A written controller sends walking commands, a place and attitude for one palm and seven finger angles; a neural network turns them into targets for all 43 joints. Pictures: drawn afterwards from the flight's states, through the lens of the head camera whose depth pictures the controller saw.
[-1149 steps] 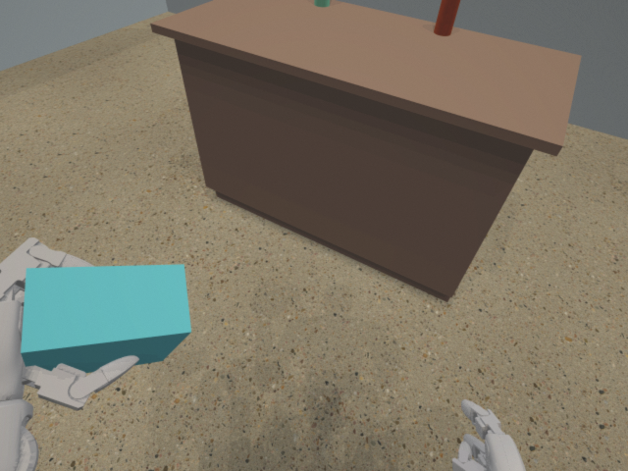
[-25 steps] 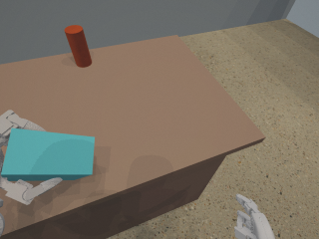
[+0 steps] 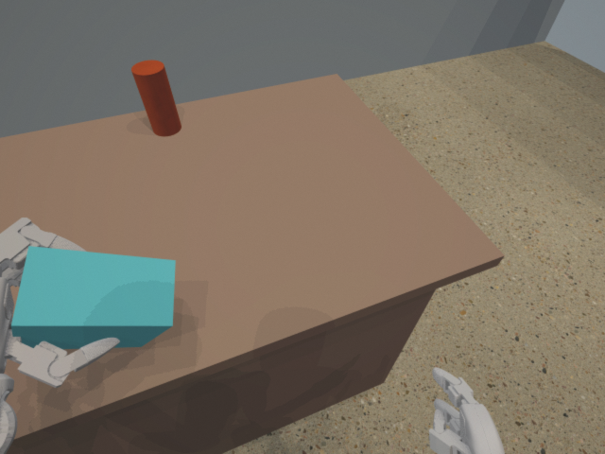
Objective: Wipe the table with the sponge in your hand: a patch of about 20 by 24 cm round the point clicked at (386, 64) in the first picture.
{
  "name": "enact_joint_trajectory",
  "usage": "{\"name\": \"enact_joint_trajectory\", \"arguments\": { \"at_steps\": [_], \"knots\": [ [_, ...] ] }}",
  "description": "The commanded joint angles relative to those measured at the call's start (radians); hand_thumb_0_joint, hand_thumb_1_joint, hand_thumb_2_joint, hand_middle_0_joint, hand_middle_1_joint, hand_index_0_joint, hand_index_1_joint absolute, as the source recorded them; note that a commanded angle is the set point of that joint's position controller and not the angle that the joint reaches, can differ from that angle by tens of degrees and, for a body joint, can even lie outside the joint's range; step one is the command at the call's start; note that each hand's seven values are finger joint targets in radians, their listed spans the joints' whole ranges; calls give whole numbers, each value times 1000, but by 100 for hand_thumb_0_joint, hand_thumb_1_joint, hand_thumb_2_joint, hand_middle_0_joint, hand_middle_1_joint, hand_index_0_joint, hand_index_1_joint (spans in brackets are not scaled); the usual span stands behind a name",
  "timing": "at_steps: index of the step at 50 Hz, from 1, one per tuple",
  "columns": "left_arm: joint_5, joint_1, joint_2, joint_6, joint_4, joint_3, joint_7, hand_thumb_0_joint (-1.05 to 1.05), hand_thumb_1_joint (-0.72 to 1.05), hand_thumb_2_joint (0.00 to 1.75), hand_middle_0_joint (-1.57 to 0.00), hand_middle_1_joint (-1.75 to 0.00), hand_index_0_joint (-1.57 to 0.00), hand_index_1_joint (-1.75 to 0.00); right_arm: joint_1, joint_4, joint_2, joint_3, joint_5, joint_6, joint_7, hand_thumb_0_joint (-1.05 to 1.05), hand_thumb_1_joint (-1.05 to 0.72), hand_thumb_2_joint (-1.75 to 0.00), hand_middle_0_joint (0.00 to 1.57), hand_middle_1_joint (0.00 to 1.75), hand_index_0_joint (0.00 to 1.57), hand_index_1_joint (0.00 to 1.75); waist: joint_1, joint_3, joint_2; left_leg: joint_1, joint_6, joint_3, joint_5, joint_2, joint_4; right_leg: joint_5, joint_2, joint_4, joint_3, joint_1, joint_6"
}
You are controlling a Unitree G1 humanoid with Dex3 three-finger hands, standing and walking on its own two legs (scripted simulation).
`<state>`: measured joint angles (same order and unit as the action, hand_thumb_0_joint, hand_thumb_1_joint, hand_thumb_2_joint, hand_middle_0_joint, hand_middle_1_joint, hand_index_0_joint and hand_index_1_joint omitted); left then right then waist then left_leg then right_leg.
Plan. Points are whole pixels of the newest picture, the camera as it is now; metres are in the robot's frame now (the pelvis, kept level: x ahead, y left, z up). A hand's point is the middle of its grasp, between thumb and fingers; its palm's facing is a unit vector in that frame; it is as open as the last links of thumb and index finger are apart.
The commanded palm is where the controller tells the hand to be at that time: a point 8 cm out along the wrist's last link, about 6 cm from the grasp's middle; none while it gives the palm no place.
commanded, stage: come to a stop and stand still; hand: left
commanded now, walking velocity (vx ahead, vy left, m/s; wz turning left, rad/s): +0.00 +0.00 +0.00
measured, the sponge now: (116, 306) +0.24 +0.21 +0.13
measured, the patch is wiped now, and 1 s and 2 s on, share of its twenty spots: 0.00 0.00 0.00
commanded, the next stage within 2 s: look again from close up in 0.92 s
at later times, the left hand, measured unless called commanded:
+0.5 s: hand (37, 328) +0.21 +0.27 +0.14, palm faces +0.39 -0.83 -0.39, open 10.8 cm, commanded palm +0.15 +0.30 +0.18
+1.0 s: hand (22, 343) +0.19 +0.27 +0.15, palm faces +0.38 -0.84 -0.39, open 10.8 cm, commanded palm +0.13 +0.31 +0.18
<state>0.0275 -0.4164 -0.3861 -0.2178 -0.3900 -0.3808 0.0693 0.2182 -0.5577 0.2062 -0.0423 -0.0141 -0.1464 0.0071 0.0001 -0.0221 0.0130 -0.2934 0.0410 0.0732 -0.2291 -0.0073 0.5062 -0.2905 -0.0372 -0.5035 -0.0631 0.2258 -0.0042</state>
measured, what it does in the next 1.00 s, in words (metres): stands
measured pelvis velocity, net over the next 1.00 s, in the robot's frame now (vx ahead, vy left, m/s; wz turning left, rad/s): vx -0.02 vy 0.02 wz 0.03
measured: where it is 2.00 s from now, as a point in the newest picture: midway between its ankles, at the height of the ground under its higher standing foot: outside the picture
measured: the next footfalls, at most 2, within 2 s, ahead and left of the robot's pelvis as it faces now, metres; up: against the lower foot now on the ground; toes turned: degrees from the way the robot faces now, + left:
none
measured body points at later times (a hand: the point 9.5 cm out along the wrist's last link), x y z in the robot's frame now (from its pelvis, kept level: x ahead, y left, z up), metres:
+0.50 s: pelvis -0.01 +0.01 +0.00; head +0.01 +0.03 +0.45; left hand +0.18 +0.32 +0.16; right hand +0.18 -0.21 -0.07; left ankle +0.03 +0.09 -0.74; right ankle -0.02 -0.12 -0.74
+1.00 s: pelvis -0.02 +0.02 +0.00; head -0.01 +0.04 +0.45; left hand +0.16 +0.32 +0.17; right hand +0.15 -0.20 -0.07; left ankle +0.03 +0.09 -0.74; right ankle -0.02 -0.12 -0.74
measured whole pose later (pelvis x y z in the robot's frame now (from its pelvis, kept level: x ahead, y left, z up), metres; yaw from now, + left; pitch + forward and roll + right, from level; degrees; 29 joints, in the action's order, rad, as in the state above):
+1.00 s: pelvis -0.02 +0.02 +0.00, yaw +2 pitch -1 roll -1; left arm 0.03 -0.44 -0.35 -0.15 -0.44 -0.33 0.10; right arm 0.23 -0.57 0.21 -0.03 -0.02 -0.11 -0.04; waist -0.01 -0.05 0.00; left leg -0.27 0.07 0.06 -0.17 -0.03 0.46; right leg -0.22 -0.01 -0.42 -0.04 0.18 0.03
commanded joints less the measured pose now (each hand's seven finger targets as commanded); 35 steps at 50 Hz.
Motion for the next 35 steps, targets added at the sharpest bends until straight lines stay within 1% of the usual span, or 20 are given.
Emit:
{"name": "enact_joint_trajectory", "arguments": {
  "at_steps": [1,2,5,6,8,11,12,13,16,17,20,21,22,25,26,27,30,31,32,35],
  "knots": [
    [-6,108,-291,-44,-283,-190,39,0,10,130,-120,-160,-120,-160,-100,151,157,67,12,-20,-39,0,-90,-90,20,30,20,30,-10,103,-29,125,-5,-105,-29,99,-93,39,79,144,-40,72,-25],
    [-7,93,-233,-44,-276,-163,42,0,10,130,-120,-160,-120,-160,-91,151,142,67,17,-16,-46,0,-90,-90,20,30,20,30,-5,113,2,110,-4,-104,7,101,-88,78,81,126,-14,37,-28],
    [3,89,-238,-32,-357,-153,66,0,10,130,-120,-160,-120,-160,-85,147,136,69,12,-20,-47,0,-90,-90,20,30,20,30,-16,161,143,117,-3,-85,117,93,-65,212,97,102,-8,-37,-35],
    [-1,97,-269,-27,-383,-173,73,0,10,130,-120,-160,-120,-160,-88,144,145,72,12,-21,-47,0,-90,-90,20,30,20,30,-17,187,179,142,-7,-87,160,93,-57,239,94,84,-7,-43,-36],
    [4,56,-221,-23,-370,-143,80,0,10,130,-120,-160,-120,-160,-72,132,137,73,7,-24,-44,0,-90,-90,20,30,20,30,-18,205,174,159,-7,-94,282,95,-28,316,96,67,19,-58,-33],
    [7,4,-195,-13,-321,-137,83,0,10,130,-120,-160,-120,-160,-68,123,146,83,-1,-19,-39,0,-90,-90,20,30,20,30,-12,219,97,205,-7,-103,367,97,-2,377,95,60,12,-43,-29],
    [6,-3,-158,-12,-315,-113,78,0,10,130,-120,-160,-120,-160,-64,124,146,83,1,-12,-37,0,-90,-90,20,30,20,30,-10,211,69,210,-7,-106,372,105,-6,371,92,57,29,-35,-23],
    [8,-8,-160,-10,-293,-118,75,0,10,130,-120,-160,-120,-160,-65,126,148,87,-3,-8,-38,0,-90,-90,20,30,20,30,-9,195,29,207,-3,-107,364,111,-4,368,90,64,31,-23,-18],
    [10,-26,-153,2,-230,-116,66,0,10,130,-120,-160,-120,-160,-73,128,153,91,-9,4,-40,0,-90,-90,20,30,20,30,-7,158,-4,193,-2,-106,286,112,-24,336,91,81,15,0,-16],
    [11,-18,-116,1,-219,-85,60,0,10,130,-120,-160,-120,-160,-65,128,149,88,-7,11,-39,0,-90,-90,20,30,20,30,-4,142,-10,176,-1,-107,264,115,-30,321,87,83,29,4,-12],
    [18,35,-135,-1,-234,-81,50,0,10,130,-120,-160,-120,-160,-79,147,140,84,-12,14,-44,0,-90,-90,20,30,20,30,-2,113,2,152,-1,-114,139,114,-61,251,92,104,12,13,-15],
    [13,56,-166,2,-253,-104,57,0,10,130,-120,-160,-120,-160,-91,145,146,83,-10,15,-48,0,-90,-90,20,30,20,30,-7,115,41,164,-3,-117,126,116,-72,233,92,101,1,24,-19],
    [14,73,-125,-3,-256,-66,52,0,10,130,-120,-160,-120,-160,-90,147,137,75,-5,16,-48,0,-90,-90,20,30,20,30,-5,103,40,145,-1,-120,86,116,-84,215,87,105,18,23,-16],
    [15,113,-158,-8,-305,-76,54,0,10,130,-120,-160,-120,-160,-97,162,129,71,-8,5,-53,0,-90,-90,20,30,20,30,-7,103,73,135,0,-133,7,121,-113,169,89,116,11,10,-19],
    [10,123,-201,-2,-324,-112,62,0,10,130,-120,-160,-120,-160,-111,160,136,70,-6,3,-56,0,-90,-90,20,30,20,30,-15,111,106,145,-3,-138,-10,122,-125,156,89,114,1,17,-21],
    [15,117,-146,-8,-320,-72,59,0,10,130,-120,-160,-120,-160,-102,158,126,62,0,3,-56,0,-90,-90,20,30,20,30,-13,107,86,128,-1,-145,-27,125,-134,157,82,114,21,5,-18],
    [17,118,-157,-10,-339,-75,58,0,10,130,-120,-160,-120,-160,-95,164,126,64,-5,-10,-55,0,-90,-90,20,30,20,30,-11,116,114,130,-8,-155,-32,129,-149,150,83,112,20,-10,-20],
    [11,109,-192,-6,-333,-112,66,0,10,130,-120,-160,-120,-160,-108,159,130,65,-4,-11,-58,0,-90,-90,20,30,20,30,-18,126,131,151,-11,-162,-34,134,-156,143,83,109,16,1,-19],
    [15,103,-137,-12,-329,-69,61,0,10,130,-120,-160,-120,-160,-100,157,125,59,2,-10,-56,0,-90,-90,20,30,20,30,-15,122,117,135,-9,-168,-52,135,-163,145,75,110,31,-6,-16],
    [15,86,-140,-12,-298,-73,57,0,10,130,-120,-160,-120,-160,-87,159,125,64,-4,-16,-55,0,-90,-90,20,30,20,30,-12,115,103,131,-17,-183,-96,143,-186,121,74,114,27,-1,-15]
  ]
}}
